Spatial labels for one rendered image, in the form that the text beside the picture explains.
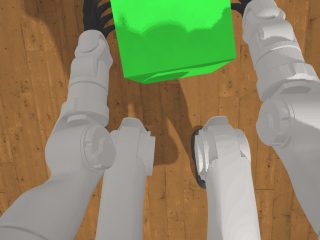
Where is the robot left hand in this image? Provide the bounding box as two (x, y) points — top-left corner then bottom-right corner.
(82, 0), (116, 39)

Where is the robot left forearm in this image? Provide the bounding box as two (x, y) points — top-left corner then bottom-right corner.
(45, 29), (113, 158)

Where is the carton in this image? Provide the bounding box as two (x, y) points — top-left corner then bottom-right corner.
(110, 0), (236, 84)

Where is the left robot shin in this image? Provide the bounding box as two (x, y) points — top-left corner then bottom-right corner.
(110, 117), (147, 149)

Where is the left robot upper arm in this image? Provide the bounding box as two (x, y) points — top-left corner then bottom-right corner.
(0, 123), (117, 240)

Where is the robot right hand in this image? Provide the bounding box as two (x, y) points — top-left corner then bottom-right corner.
(230, 0), (252, 18)

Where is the right robot upper arm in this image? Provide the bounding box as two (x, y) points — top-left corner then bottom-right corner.
(255, 92), (320, 240)

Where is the right robot foot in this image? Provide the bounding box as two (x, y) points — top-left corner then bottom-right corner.
(191, 128), (206, 189)

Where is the robot right forearm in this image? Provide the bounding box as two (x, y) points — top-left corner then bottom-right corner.
(242, 0), (320, 102)

